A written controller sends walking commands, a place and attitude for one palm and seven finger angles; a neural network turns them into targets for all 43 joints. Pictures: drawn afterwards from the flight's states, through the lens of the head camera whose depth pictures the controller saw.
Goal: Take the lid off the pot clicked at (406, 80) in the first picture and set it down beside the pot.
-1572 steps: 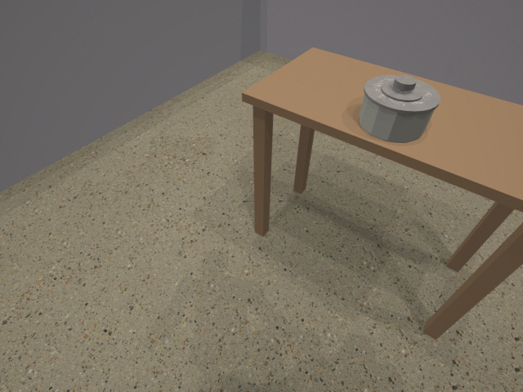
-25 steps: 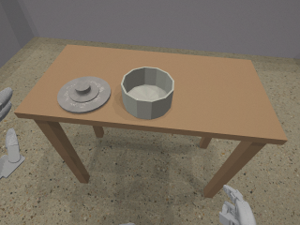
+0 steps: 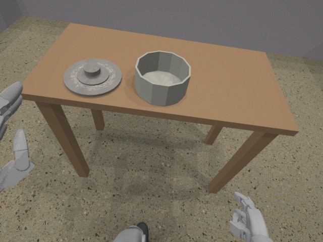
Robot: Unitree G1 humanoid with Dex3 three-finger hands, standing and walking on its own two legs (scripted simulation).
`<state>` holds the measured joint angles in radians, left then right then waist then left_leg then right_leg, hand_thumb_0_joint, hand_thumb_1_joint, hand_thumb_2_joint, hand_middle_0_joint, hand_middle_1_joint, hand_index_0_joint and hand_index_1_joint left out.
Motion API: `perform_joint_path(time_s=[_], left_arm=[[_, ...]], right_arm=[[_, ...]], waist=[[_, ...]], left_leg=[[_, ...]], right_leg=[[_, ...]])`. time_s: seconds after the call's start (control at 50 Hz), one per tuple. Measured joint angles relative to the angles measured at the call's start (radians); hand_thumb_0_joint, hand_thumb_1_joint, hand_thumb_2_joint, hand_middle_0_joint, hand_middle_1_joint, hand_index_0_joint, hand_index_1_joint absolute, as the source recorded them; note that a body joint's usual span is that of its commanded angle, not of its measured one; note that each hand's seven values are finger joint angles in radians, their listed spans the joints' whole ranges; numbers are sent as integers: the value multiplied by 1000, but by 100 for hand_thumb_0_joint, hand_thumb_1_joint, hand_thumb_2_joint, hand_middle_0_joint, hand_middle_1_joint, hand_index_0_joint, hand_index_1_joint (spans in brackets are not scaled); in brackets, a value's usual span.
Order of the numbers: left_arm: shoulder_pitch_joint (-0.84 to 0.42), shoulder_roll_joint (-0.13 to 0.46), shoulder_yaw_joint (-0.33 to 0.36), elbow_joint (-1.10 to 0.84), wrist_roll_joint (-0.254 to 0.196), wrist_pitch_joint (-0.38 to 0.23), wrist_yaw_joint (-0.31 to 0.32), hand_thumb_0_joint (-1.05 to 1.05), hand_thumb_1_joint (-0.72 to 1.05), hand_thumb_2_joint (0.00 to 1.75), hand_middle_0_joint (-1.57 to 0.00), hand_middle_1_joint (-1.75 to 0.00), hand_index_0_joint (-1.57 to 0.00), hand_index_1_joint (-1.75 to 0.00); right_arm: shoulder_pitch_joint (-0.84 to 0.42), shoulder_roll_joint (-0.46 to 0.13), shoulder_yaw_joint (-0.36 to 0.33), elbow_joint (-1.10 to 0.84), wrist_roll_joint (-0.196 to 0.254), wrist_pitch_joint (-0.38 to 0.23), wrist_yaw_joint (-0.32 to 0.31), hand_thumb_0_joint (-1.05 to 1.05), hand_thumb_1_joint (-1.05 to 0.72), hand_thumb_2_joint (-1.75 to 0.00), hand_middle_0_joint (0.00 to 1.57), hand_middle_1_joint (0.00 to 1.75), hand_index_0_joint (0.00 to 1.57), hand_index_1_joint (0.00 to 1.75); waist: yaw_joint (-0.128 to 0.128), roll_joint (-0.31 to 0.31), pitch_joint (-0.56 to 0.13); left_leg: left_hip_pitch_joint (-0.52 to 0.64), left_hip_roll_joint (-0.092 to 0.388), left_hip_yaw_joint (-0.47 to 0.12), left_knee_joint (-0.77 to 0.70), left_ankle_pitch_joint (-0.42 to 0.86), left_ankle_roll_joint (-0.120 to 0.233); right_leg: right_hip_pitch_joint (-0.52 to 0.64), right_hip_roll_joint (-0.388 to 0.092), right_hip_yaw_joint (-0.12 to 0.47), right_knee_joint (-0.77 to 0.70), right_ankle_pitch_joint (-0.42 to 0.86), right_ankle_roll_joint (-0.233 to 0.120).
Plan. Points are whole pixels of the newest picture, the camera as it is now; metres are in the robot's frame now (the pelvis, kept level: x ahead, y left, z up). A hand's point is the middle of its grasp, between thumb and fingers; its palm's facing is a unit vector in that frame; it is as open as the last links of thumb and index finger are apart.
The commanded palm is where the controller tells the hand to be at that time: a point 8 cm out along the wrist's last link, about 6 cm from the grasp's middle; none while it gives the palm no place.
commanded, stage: step back with the hand held close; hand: left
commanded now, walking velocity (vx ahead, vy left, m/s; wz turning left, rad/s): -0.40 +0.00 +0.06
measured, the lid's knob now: (92, 69) +0.60 +0.29 +0.03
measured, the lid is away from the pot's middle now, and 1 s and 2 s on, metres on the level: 0.24 0.24 0.24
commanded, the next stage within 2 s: stop stepping back and stand still in 0.14 s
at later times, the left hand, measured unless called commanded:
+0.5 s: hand out of the picture +0.08 +0.29 +0.20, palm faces +0.41 -0.86 -0.32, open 7.4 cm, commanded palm +0.01 +0.32 +0.21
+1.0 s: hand out of the picture +0.08 +0.30 +0.19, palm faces +0.40 -0.84 -0.36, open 7.4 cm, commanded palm +0.00 +0.34 +0.21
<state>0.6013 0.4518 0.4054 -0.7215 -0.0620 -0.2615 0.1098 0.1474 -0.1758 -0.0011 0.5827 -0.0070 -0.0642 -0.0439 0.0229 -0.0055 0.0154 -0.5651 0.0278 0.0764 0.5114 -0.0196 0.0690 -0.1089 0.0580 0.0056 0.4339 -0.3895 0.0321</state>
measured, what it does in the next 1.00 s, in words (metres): walks backwards: left foot, then right foot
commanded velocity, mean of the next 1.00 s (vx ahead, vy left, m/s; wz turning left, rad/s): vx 0.02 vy -0.05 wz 0.01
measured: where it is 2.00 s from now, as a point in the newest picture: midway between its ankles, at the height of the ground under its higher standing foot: outside the picture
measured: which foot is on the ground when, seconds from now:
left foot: down 0.00-0.20, up 0.22-0.38, down 0.40-1.00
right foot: down 0.00-0.40, up 0.42-0.66, down 0.68-1.00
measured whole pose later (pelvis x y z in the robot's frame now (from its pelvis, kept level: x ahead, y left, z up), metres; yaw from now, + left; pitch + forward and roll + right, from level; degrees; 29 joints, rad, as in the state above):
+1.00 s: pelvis -0.12 +0.05 +0.01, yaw +1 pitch -1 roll -1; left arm 0.53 0.38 0.39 -0.61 -0.06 -0.18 0.15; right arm 0.24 -0.18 -0.01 0.61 0.01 -0.12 -0.05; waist -0.03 -0.07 0.02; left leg -0.29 -0.01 0.03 0.57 -0.27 0.04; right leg -0.26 0.02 0.00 0.68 -0.43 -0.01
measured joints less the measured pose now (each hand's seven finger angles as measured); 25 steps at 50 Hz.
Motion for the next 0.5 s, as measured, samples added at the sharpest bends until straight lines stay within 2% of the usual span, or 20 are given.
perform_joint_path(time_s=[0.04,0.08,0.14,0.18,0.22,0.24,0.26,0.28,0.3,0.32,0.34,0.36,0.4,0.42,0.46,0.5], left_arm=[[-37,5,-16,6,0,3,-7,1,89,90,-21,-30,-21,-30],[-70,18,-4,12,-5,10,-10,1,89,90,-22,-30,-21,-30],[-81,46,36,19,-20,26,-7,1,89,90,-22,-30,-22,-30],[-49,68,64,14,-30,32,-6,1,89,90,-22,-30,-21,-30],[-3,78,68,-4,-29,35,-5,1,89,90,-22,-30,-21,-30],[19,74,53,-17,-23,34,-7,2,89,90,-21,-30,-21,-30],[-1,63,5,27,9,26,-23,1,89,90,-21,-30,-21,-30],[-22,40,-28,56,13,56,-44,1,89,90,-21,-30,-21,-30],[-19,13,-34,63,8,80,-48,1,89,90,-22,-30,-22,-30],[-5,-8,-28,63,8,86,-42,1,89,90,-22,-30,-22,-30],[11,-22,-18,59,8,85,-31,1,89,90,-22,-30,-22,-30],[21,-33,-8,51,4,83,-19,1,89,90,-22,-30,-22,-30],[1,-50,1,33,-3,65,4,1,89,90,-22,-30,-22,-30],[-28,-48,7,38,-4,54,15,1,89,90,-22,-30,-21,-30],[-71,-40,20,45,-5,47,28,1,89,90,-21,-30,-21,-30],[-78,-29,34,40,-12,51,28,2,89,90,-21,-30,-21,-30]], right_arm=[[-1,10,-1,13,5,2,-6,1,-91,-90,20,30,21,30],[-6,20,-2,7,0,3,-5,1,-91,-90,20,30,21,30],[-12,23,-5,-19,-19,5,4,1,-91,-90,20,30,21,30],[-9,20,-13,-39,-23,15,14,1,-90,-90,20,30,21,30],[-2,8,-22,-41,-8,30,20,1,-90,-90,20,30,21,30],[11,2,-26,-28,-1,39,20,1,-90,-90,20,30,21,30],[33,-11,-41,12,4,22,31,1,-90,-90,20,30,21,30],[57,-19,-50,35,15,31,39,1,-91,-90,20,30,21,30],[76,-21,-45,43,21,49,33,1,-91,-90,20,30,21,30],[95,-18,-36,40,25,61,23,1,-91,-90,20,30,21,30],[113,-17,-27,27,28,64,10,1,-91,-90,20,30,21,30],[129,-20,-18,10,32,57,-1,1,-91,-90,20,30,21,30],[140,-41,-15,-19,35,12,-20,1,-91,-90,20,30,21,30],[125,-30,-17,-8,33,-9,-26,1,-91,-90,20,30,20,30],[99,-1,-5,7,29,-38,-23,1,-91,-90,20,30,20,30],[91,30,11,9,18,-66,-12,1,-91,-90,20,30,20,30]], waist=[[-11,-10,8],[-23,-22,13],[-48,-12,14],[-54,-4,9],[-53,-1,11],[-49,-5,2],[-40,-4,-27],[-30,-16,-57],[-24,-37,-82],[-21,-58,-104],[-24,-74,-123],[-29,-79,-133],[-48,-55,-112],[-48,-77,-79],[-30,-109,-21],[-38,-109,4]], left_leg=[[19,-4,2,-11,21,35],[30,-7,9,-42,44,52],[35,0,0,-115,95,29],[16,2,0,-118,62,1],[-31,-6,-8,15,-113,-54],[-55,-22,-24,162,-220,-77],[-90,-38,-30,353,-313,-84],[-101,-56,-37,520,-385,-91],[-75,-62,-39,610,-408,-90],[-26,-55,-42,620,-416,-85],[38,-41,-52,561,-415,-78],[112,-23,-68,440,-401,-70],[232,9,-108,176,-384,-57],[228,-12,-100,171,-381,-49],[236,-30,-73,154,-333,-38],[249,-27,-68,99,-274,-34]], right_leg=[[-4,-2,-2,39,-8,2],[-44,6,8,111,-58,-18],[-112,42,-7,205,-149,-58],[-111,44,-35,152,-135,-76],[-105,23,-52,101,62,-61],[-101,12,-54,106,90,-46],[-101,-3,-59,108,83,-35],[-105,-25,-56,115,65,-25],[-110,-45,-46,122,52,-19],[-119,-59,-34,127,47,-14],[-131,-69,-26,131,47,-10],[-148,-73,-25,142,48,-4],[-189,-74,-48,192,38,12],[-207,-87,-31,223,23,5],[-231,-76,12,264,-30,-10],[-256,-48,15,314,-69,-14]])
